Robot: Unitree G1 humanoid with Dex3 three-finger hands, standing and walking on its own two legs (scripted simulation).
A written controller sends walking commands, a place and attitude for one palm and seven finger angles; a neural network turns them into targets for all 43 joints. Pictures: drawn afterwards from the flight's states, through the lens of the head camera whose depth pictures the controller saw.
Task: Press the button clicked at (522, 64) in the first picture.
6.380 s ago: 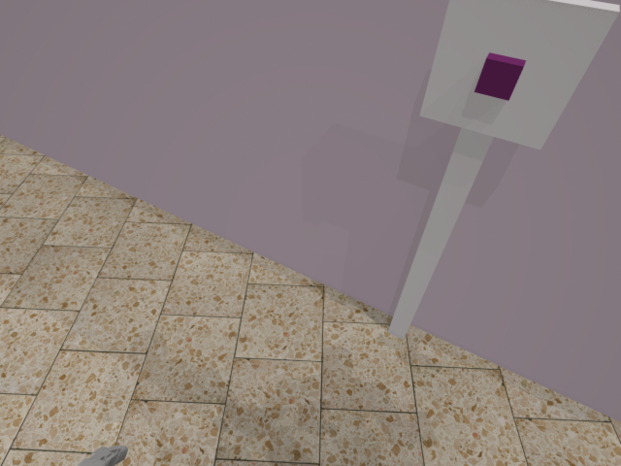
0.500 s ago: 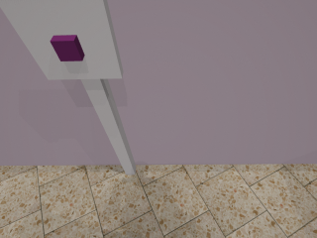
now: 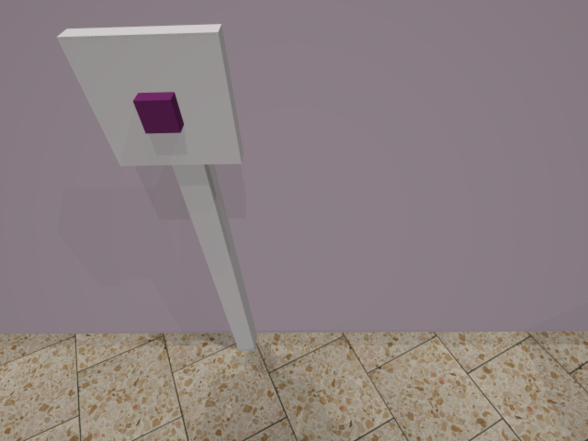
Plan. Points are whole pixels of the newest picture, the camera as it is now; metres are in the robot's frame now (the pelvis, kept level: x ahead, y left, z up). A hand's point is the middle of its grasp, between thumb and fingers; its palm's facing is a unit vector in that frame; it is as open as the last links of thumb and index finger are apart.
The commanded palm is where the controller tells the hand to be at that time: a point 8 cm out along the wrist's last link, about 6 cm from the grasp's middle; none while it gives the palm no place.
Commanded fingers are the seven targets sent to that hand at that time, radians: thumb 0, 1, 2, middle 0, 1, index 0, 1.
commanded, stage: come to a stop and stand still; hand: left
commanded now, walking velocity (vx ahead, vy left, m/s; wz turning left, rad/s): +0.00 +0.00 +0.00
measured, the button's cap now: (160, 111) +0.52 +0.23 +0.20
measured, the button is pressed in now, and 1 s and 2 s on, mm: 0 0 0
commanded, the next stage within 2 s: look again from close up in 0.26 s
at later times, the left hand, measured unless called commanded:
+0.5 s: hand out of the picture +0.01 +0.15 -0.17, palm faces +0.00 -0.98 -0.18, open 7.4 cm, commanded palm none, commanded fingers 0.00 0.90 0.90 -0.20 -0.30 -0.20 -0.30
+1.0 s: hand out of the picture +0.04 +0.15 -0.16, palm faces +0.07 -0.98 -0.19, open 7.3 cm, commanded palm +0.13 +0.20 -0.06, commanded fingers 0.00 0.90 0.90 -0.28 -0.39 -0.28 -0.39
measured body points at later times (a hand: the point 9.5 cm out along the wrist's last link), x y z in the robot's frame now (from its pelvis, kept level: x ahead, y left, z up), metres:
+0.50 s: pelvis +0.01 -0.02 +0.01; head +0.02 -0.02 +0.46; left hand +0.01 +0.20 -0.15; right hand -0.02 -0.23 -0.16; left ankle +0.02 +0.11 -0.73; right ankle -0.03 -0.11 -0.73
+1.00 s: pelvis +0.03 -0.02 +0.01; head +0.05 -0.02 +0.45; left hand +0.03 +0.20 -0.15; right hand +0.06 -0.25 -0.15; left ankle +0.02 +0.11 -0.73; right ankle -0.03 -0.11 -0.73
